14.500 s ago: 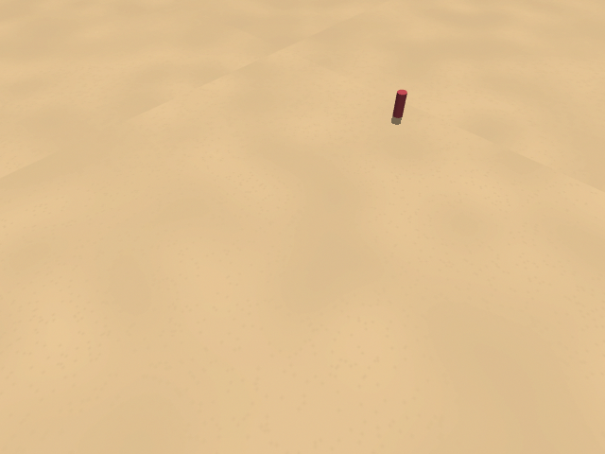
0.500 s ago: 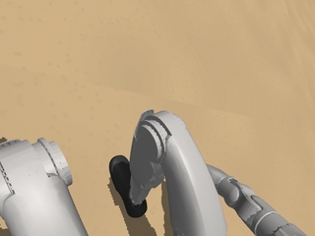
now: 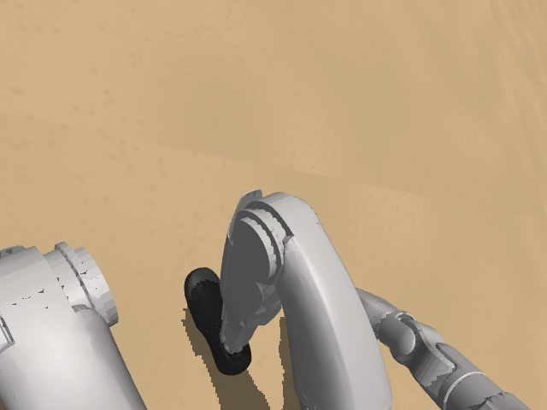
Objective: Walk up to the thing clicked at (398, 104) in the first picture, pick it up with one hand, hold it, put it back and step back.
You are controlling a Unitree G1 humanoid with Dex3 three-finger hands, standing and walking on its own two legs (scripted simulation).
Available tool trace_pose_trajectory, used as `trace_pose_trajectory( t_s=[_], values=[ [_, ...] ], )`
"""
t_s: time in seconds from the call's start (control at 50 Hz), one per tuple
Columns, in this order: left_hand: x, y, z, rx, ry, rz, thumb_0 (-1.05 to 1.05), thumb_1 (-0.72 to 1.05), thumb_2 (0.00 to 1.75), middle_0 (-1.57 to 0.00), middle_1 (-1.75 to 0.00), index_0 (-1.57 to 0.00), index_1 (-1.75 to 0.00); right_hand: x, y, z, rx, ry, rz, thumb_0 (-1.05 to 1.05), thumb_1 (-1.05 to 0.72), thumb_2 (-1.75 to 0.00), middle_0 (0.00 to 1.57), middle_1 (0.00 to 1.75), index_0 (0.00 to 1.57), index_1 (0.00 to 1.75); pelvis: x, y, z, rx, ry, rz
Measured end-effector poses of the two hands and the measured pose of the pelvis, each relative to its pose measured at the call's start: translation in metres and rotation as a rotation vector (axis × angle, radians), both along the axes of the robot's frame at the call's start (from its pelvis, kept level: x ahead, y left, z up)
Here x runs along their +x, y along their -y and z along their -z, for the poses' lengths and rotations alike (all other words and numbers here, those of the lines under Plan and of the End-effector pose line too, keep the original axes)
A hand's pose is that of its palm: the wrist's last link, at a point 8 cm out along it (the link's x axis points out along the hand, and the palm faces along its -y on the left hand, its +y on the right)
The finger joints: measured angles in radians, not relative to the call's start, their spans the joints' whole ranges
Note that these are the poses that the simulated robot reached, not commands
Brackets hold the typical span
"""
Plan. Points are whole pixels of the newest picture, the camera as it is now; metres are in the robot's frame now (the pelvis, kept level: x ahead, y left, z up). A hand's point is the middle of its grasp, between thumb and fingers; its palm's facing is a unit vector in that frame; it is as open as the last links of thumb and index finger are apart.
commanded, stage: settle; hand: left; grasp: from the side
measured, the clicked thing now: out of the picture +0.43 +0.29 -0.21
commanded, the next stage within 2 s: lift in 1.82 s
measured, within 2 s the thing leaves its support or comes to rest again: leaves its support in 0.22 s
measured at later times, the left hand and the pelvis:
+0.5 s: hand out of the picture +0.41 +0.31 -0.11, palm faces +0.29 -0.96 -0.04, open 7.8 cm; pelvis +0.01 +0.00 +0.02, yaw +2 degrees
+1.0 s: hand out of the picture +0.40 +0.31 -0.01, palm faces +0.30 -0.95 -0.08, open 7.7 cm; pelvis +0.02 -0.01 +0.05, yaw +8 degrees
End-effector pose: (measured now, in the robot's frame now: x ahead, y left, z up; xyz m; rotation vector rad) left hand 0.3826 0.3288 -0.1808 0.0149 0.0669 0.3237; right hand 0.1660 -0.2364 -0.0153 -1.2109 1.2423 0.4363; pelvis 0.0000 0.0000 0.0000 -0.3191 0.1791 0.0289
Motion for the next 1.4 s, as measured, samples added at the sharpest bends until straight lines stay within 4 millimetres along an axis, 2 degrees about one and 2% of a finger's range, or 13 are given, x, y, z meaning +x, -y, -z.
trace_pose_trajectory(
  t_s=[0.12,0.26,0.5,0.74,0.9,1.12,1.4],
  values=[
    [0.001,0.001,-0.001,-0.005,0.004,0.007,-0.04,-0.09,0.99,-0.77,-1.08,-0.84,-1.13,0.001,0.001,0.001,0.002,-0.005,0.009,0.0,-0.91,-0.9,0.21,0.3,0.2,0.3,0.002,0.0,-0.001,0.0,-0.009,-0.001],
    [-0.001,-0.003,-0.012,-0.003,0.038,0.007,-0.04,-0.11,1.05,-0.76,-1.12,-0.83,-1.16,0.006,0.0,0.001,0.014,0.009,0.027,0.0,-0.91,-0.9,0.21,0.3,0.2,0.3,0.003,0.002,-0.003,0.007,-0.024,-0.008],
    [-0.009,-0.024,-0.073,0.041,0.076,0.031,-0.04,-0.13,1.08,-0.79,-1.1,-0.85,-1.14,0.025,0.0,0.0,0.105,0.094,0.112,0.0,-0.91,-0.9,0.21,0.3,0.2,0.3,0.006,0.004,-0.015,0.028,-0.097,-0.032],
    [-0.027,-0.026,-0.127,0.036,0.066,0.017,-0.03,-0.14,1.1,-0.8,-1.08,-0.87,-1.12,0.039,-0.006,0.01,0.247,0.161,0.247,0.0,-0.9,-0.89,0.21,0.3,0.2,0.3,0.01,0.008,-0.029,0.069,-0.194,-0.061],
    [-0.025,-0.027,-0.161,0.068,0.043,0.022,-0.03,-0.15,1.1,-0.81,-1.07,-0.88,-1.11,0.042,-0.006,0.02,0.313,0.156,0.343,0.0,-0.89,-0.89,0.21,0.3,0.2,0.3,0.016,0.012,-0.041,0.097,-0.27,-0.081],
    [-0.012,-0.023,-0.19,0.054,0.022,0.035,-0.03,-0.15,1.11,-0.81,-1.07,-0.88,-1.11,0.046,0.005,0.026,0.352,0.168,0.441,0.0,-0.89,-0.89,0.2,0.3,0.2,0.3,0.025,0.017,-0.053,0.131,-0.337,-0.096],
    [-0.011,-0.017,-0.216,0.034,0.015,0.032,-0.03,-0.15,1.11,-0.81,-1.07,-0.88,-1.11,0.057,0.01,0.012,0.372,0.212,0.478,0.0,-0.9,-0.89,0.2,0.3,0.2,0.3,0.029,0.019,-0.072,0.151,-0.381,-0.108]
  ],
)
